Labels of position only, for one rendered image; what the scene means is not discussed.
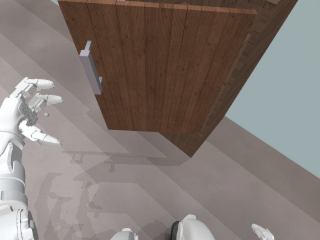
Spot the right robot hand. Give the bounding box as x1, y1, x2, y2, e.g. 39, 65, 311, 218
251, 223, 274, 240

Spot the handle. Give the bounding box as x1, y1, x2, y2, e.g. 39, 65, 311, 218
79, 40, 103, 95

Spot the left robot upper arm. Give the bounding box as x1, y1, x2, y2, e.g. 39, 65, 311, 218
0, 209, 39, 240

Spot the robot right shin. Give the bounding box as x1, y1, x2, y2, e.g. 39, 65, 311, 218
176, 214, 196, 240

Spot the left robot hand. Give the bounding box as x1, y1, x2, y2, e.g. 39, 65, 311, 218
0, 77, 63, 147

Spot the right robot foot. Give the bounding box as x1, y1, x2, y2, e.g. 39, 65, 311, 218
170, 221, 180, 240

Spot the left robot forearm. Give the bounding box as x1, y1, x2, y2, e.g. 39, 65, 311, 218
0, 131, 28, 216

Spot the cupboard door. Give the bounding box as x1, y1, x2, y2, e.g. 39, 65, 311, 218
57, 0, 258, 134

